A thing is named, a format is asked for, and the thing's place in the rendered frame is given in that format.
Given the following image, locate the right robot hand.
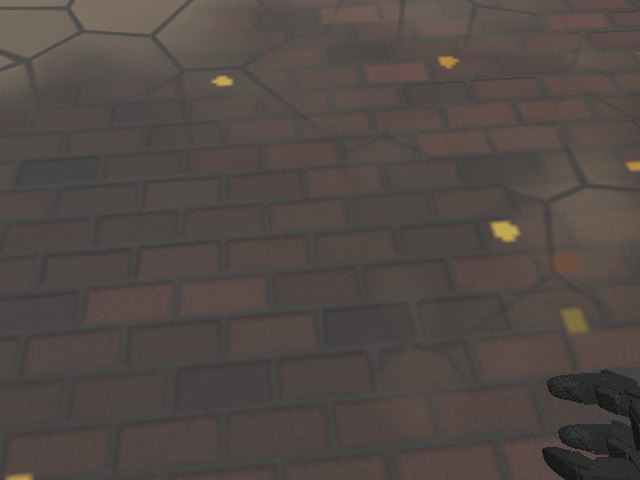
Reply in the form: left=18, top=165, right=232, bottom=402
left=542, top=369, right=640, bottom=480

